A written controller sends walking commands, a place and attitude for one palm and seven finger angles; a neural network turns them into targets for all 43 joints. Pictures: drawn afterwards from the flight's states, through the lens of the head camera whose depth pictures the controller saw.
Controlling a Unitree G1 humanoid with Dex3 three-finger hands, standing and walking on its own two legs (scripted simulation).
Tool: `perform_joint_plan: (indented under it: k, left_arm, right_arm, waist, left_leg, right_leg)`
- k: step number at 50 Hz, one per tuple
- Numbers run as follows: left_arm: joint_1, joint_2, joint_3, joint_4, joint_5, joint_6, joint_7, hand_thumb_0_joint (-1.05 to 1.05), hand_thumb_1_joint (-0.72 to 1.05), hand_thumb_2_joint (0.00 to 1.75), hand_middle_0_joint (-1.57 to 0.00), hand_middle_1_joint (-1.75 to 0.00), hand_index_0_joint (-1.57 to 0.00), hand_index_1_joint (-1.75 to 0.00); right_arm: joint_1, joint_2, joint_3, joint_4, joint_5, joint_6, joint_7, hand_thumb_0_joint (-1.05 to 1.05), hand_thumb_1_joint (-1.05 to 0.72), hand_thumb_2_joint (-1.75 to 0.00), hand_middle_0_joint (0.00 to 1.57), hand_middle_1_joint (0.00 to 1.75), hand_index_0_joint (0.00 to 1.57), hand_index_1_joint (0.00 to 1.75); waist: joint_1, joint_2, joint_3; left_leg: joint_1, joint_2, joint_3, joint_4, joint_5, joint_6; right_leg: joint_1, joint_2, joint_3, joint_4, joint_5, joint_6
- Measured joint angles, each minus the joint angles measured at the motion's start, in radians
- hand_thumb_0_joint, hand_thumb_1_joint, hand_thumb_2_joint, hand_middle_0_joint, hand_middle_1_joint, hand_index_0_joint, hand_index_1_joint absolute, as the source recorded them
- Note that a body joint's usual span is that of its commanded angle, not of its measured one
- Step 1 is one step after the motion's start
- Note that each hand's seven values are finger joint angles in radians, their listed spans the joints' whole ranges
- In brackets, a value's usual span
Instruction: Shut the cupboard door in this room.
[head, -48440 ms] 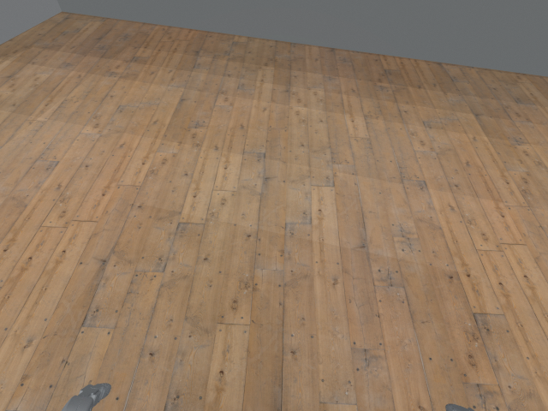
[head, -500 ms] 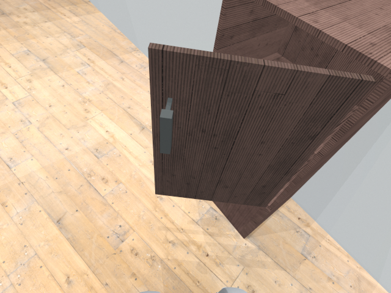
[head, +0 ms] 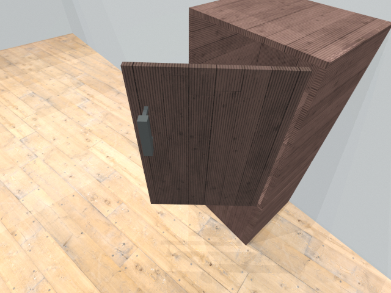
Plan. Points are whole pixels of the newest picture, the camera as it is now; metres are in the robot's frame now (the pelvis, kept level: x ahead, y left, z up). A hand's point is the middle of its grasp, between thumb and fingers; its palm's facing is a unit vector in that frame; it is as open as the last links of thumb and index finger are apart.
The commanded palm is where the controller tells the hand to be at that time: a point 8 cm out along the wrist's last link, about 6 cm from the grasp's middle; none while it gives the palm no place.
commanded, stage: come to a stop and stand still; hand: left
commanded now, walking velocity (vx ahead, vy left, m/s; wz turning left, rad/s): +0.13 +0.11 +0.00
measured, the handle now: (147, 131) +0.49 +0.15 +0.05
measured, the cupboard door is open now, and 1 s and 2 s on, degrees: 48 48 48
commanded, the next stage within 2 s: look again from close up in 0.54 s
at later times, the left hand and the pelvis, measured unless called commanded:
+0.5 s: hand out of the picture +0.01 +0.19 -0.19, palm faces +0.05 -0.99 -0.14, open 7.4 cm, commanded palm none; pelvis +0.02 +0.03 -0.01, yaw +1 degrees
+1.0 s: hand out of the picture -0.02 +0.20 -0.18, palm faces +0.02 -0.97 -0.24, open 7.4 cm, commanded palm none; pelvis -0.02 +0.02 -0.01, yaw +1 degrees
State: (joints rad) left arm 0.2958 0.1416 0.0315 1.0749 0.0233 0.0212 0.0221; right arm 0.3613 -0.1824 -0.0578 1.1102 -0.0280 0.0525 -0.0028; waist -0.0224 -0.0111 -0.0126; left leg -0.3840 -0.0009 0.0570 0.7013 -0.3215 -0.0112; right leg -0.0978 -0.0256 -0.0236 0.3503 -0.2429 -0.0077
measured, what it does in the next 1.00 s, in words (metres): steps on the spot: left foot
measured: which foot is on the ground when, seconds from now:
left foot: up 0.00-0.14, down 0.16-1.00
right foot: down 0.00-1.00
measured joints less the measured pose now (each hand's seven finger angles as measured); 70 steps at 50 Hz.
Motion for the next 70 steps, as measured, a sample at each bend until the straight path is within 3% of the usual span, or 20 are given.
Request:
perform_joint_plan:
  k: [4,6,8,10,14,27,32,37,43,63,70]
  left_arm:
    - [0.021,-0.018,-0.005,0.012,0.0,-0.02,-0.003,0.01,0.91,0.9,-0.2,-0.3,-0.2,-0.3]
    - [0.025,-0.023,-0.003,0.013,0.003,-0.025,-0.003,0.01,0.91,0.9,-0.2,-0.3,-0.2,-0.3]
    - [0.03,-0.026,-0.003,0.018,0.0,-0.028,-0.001,0.01,0.91,0.9,-0.2,-0.3,-0.2,-0.3]
    - [0.023,-0.02,-0.002,0.031,-0.005,-0.023,0.001,0.01,0.91,0.9,-0.2,-0.3,-0.2,-0.3]
    - [0.017,-0.009,-0.005,0.053,-0.008,-0.008,0.01,0.01,0.91,0.9,-0.2,-0.3,-0.2,-0.29]
    - [-0.031,0.002,-0.02,0.065,-0.009,-0.012,0.015,0.01,0.91,0.9,-0.2,-0.3,-0.19,-0.29]
    - [-0.038,0.01,-0.02,0.063,-0.008,-0.013,0.015,0.01,0.91,0.9,-0.2,-0.3,-0.19,-0.29]
    - [-0.043,0.007,-0.039,0.035,-0.002,-0.049,0.035,0.01,0.91,0.9,-0.2,-0.3,-0.2,-0.29]
    - [-0.021,0.02,-0.038,0.015,-0.005,-0.037,0.032,0.01,0.91,0.9,-0.2,-0.3,-0.2,-0.29]
    - [0.055,0.017,-0.052,0.001,-0.004,-0.028,0.009,0.01,0.91,0.9,-0.2,-0.3,-0.2,-0.29]
    - [0.093,0.011,-0.037,0.01,0.004,-0.018,0.001,0.01,0.91,0.9,-0.2,-0.3,-0.2,-0.29]
  right_arm:
    - [0.01,0.009,0.004,-0.007,0.003,-0.02,0.007,0.0,-0.91,-0.9,0.2,0.3,0.2,0.3]
    - [0.008,0.016,0.008,-0.009,0.004,-0.027,0.006,0.0,-0.91,-0.9,0.2,0.3,0.2,0.3]
    - [0.003,0.02,0.017,-0.01,0.006,-0.043,0.0,0.0,-0.91,-0.9,0.2,0.3,0.2,0.3]
    - [-0.016,0.036,0.025,0.002,0.007,-0.061,-0.012,0.0,-0.91,-0.9,0.19,0.3,0.2,0.3]
    - [-0.053,0.068,0.047,0.007,0.011,-0.074,-0.029,0.0,-0.91,-0.9,0.2,0.3,0.2,0.3]
    - [-0.112,0.043,0.049,0.018,0.018,-0.07,-0.041,0.01,-0.94,-0.89,0.2,0.3,0.2,0.3]
    - [-0.105,0.045,0.052,0.025,0.018,-0.068,-0.036,0.01,-0.93,-0.89,0.2,0.3,0.2,0.3]
    - [-0.093,0.018,0.054,-0.033,0.014,-0.085,-0.026,0.0,-0.92,-0.89,0.2,0.3,0.2,0.3]
    - [-0.084,0.002,0.049,-0.054,0.013,-0.067,-0.025,0.01,-0.93,-0.89,0.2,0.3,0.2,0.3]
    - [-0.052,0.015,0.055,-0.038,0.013,-0.058,-0.003,0.0,-0.91,-0.9,0.2,0.3,0.2,0.3]
    - [-0.015,0.036,0.047,-0.019,0.004,-0.048,-0.004,0.0,-0.91,-0.9,0.2,0.3,0.2,0.3]
  waist:
    - [0.005,0.011,0.016]
    - [0.014,0.012,0.025]
    - [0.022,0.014,0.031]
    - [0.027,-0.008,0.044]
    - [0.043,-0.044,0.05]
    - [0.03,-0.035,0.058]
    - [0.027,-0.033,0.056]
    - [0.012,0.012,0.077]
    - [0.014,0.046,0.051]
    - [0.025,-0.004,0.02]
    - [0.023,-0.02,-0.001]
  left_leg:
    - [0.016,0.02,0.0,0.033,-0.003,-0.006]
    - [0.05,0.025,0.001,-0.028,-0.013,-0.004]
    - [0.113,0.028,-0.011,-0.165,0.063,0.001]
    - [0.127,0.009,-0.012,-0.186,0.064,0.037]
    - [0.157,-0.011,0.012,-0.201,0.05,0.055]
    - [0.216,-0.031,0.026,-0.287,0.088,0.064]
    - [0.224,-0.031,0.027,-0.304,0.098,0.062]
    - [0.152,-0.022,0.013,-0.208,0.071,0.062]
    - [0.144,-0.018,0.011,-0.159,0.058,0.061]
    - [0.123,0.012,0.007,-0.223,0.135,0.029]
    - [0.102,0.023,-0.001,-0.174,0.079,0.03]
  right_leg:
    - [-0.002,0.005,-0.015,-0.006,0.005,0.011]
    - [-0.015,0.004,-0.024,0.018,-0.011,0.015]
    - [-0.04,0.006,-0.03,0.068,-0.041,0.025]
    - [-0.059,-0.012,-0.028,0.123,-0.076,0.035]
    - [-0.04,-0.033,-0.007,0.117,-0.078,0.04]
    - [0.012,-0.052,0.004,0.038,-0.041,0.067]
    - [0.017,-0.051,0.005,0.026,-0.033,0.066]
    - [-0.04,-0.045,-0.008,0.103,-0.056,0.058]
    - [-0.055,-0.043,-0.008,0.169,-0.081,0.058]
    - [-0.099,-0.011,-0.009,0.148,-0.027,0.024]
    - [-0.113,0.003,-0.011,0.186,-0.099,0.003]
